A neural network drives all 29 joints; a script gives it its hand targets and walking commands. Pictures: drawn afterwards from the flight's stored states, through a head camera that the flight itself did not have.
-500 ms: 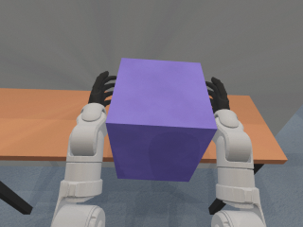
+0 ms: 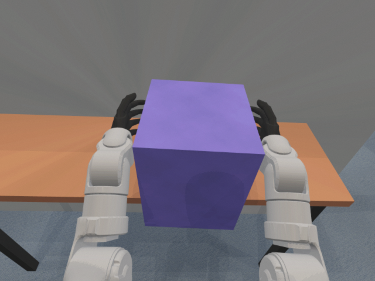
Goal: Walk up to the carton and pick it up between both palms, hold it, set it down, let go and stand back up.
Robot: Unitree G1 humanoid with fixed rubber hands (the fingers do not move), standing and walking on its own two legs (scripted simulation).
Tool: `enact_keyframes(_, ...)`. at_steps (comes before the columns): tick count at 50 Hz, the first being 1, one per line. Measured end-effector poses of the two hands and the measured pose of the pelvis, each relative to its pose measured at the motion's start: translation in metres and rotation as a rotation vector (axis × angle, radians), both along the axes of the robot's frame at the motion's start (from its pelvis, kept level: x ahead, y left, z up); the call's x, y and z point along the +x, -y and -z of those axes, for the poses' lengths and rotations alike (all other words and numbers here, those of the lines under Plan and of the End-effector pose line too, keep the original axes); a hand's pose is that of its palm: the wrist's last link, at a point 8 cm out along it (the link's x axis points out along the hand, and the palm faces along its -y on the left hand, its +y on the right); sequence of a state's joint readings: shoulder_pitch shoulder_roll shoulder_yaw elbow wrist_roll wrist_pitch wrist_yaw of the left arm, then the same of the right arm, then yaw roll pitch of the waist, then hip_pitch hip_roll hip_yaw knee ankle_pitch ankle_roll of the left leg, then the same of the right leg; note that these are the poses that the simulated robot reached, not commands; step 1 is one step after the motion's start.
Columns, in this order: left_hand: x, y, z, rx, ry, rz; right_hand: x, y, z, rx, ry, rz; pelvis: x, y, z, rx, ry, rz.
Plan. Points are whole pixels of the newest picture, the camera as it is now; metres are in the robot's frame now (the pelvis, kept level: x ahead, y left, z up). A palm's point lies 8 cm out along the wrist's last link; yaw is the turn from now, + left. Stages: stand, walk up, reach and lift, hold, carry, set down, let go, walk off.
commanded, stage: hold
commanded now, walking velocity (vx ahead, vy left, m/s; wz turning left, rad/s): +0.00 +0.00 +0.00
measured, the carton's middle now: (193, 156) +0.36 +0.01 +0.11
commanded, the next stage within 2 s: none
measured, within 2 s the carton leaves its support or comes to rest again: neither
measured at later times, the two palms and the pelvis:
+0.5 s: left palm (123, 128) +0.35 +0.15 +0.19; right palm (272, 138) +0.35 -0.14 +0.19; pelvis +0.00 +0.00 +0.00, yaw +0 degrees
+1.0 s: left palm (125, 133) +0.36 +0.15 +0.17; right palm (269, 142) +0.36 -0.14 +0.17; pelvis +0.00 +0.00 +0.00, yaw +0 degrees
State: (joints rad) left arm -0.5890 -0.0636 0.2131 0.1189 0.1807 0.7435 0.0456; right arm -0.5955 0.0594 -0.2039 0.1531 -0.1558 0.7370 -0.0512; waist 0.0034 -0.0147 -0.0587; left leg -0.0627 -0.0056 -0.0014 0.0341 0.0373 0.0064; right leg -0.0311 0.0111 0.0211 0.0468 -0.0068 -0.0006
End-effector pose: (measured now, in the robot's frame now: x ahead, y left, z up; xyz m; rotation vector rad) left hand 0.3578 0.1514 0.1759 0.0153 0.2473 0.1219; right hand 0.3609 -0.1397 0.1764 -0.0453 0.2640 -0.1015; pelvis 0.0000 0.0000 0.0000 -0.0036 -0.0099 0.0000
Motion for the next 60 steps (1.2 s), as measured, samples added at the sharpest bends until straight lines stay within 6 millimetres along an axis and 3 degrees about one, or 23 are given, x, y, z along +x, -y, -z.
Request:
enact_keyframes(4,-0.002,0.0,0.005,-0.002,0.006,0.0,-0.002,0.0,0.006,0.009,0.006,0.0,0.0,0.0,0.0,0.0,-0.01,-0.001)
enact_keyframes(11,-0.006,0.002,-0.013,0.007,0.068,0.002,-0.007,0.002,-0.012,0.004,0.068,0.006,-0.001,0.0,0.0,0.0,-0.005,-0.003)
enact_keyframes(19,-0.004,0.004,0.008,0.003,-0.011,0.015,-0.009,0.005,0.01,0.003,-0.013,0.018,-0.003,0.0,0.0,-0.001,0.001,-0.001)
enact_keyframes(27,-0.004,0.004,-0.014,0.008,0.066,0.009,-0.008,0.004,-0.012,0.004,0.065,0.019,-0.004,-0.001,0.0,-0.001,-0.013,0.002)
enact_keyframes(35,0.001,0.001,0.007,-0.002,-0.007,0.003,-0.002,0.002,0.007,-0.001,-0.008,0.013,-0.001,-0.002,0.0,0.0,-0.012,0.003)
enact_keyframes(43,0.0,0.001,-0.013,0.01,0.068,-0.005,-0.001,0.001,-0.011,0.004,0.066,0.013,0.002,-0.002,0.0,0.0,-0.021,0.0)
enact_keyframes(52,0.0,0.004,0.009,0.004,-0.006,0.003,-0.004,0.005,0.011,0.002,-0.008,0.021,0.003,0.0,0.0,0.0,-0.008,0.0)
enact_keyframes(60,-0.006,0.007,-0.013,0.007,0.066,0.001,-0.01,0.008,-0.01,0.002,0.064,0.023,0.002,0.001,0.0,0.0,-0.004,0.003)
